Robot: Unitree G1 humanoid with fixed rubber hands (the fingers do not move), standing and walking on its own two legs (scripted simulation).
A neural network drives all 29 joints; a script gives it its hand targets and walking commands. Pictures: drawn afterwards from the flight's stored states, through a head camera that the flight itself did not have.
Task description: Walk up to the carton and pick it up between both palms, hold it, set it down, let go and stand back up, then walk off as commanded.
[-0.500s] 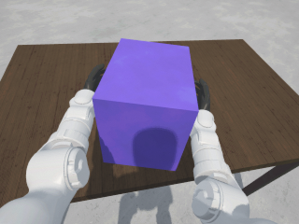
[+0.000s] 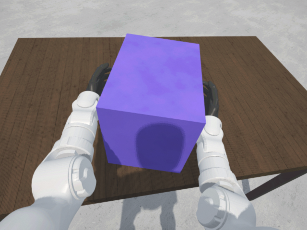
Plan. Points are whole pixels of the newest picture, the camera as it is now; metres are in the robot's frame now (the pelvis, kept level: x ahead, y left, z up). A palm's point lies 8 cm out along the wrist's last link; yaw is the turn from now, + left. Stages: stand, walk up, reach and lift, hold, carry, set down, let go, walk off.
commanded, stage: set down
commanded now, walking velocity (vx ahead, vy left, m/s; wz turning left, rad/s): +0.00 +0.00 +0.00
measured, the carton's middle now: (153, 103) +0.44 -0.08 +0.06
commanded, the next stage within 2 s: none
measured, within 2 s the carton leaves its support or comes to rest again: neither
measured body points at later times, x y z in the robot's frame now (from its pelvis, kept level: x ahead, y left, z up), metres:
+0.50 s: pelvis +0.00 +0.00 +0.00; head +0.05 +0.03 +0.45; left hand +0.48 +0.07 +0.10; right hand +0.37 -0.22 +0.09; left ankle -0.06 +0.12 -0.75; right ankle +0.01 -0.15 -0.75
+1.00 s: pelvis +0.00 +0.00 +0.00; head +0.08 +0.01 +0.44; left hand +0.48 +0.07 +0.06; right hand +0.37 -0.22 +0.04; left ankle -0.06 +0.12 -0.75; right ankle +0.01 -0.15 -0.75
